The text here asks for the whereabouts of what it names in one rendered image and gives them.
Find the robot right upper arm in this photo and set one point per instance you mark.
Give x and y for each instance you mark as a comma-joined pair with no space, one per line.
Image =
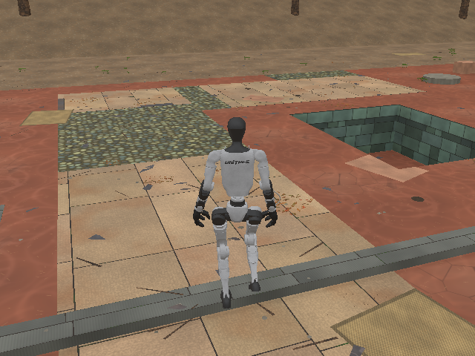
263,168

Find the robot right thigh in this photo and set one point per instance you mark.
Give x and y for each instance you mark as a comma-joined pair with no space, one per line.
254,217

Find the robot left shin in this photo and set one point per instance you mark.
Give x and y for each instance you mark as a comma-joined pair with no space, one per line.
223,266

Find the robot left upper arm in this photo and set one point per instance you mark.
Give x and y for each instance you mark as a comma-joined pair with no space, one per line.
210,169

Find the robot right forearm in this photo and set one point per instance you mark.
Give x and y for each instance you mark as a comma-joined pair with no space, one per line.
269,198

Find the robot left forearm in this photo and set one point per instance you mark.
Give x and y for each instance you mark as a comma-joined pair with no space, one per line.
202,198

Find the robot left hand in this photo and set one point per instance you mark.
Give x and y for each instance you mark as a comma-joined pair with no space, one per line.
197,216

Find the robot right hand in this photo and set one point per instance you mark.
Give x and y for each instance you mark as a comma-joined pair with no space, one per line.
271,215

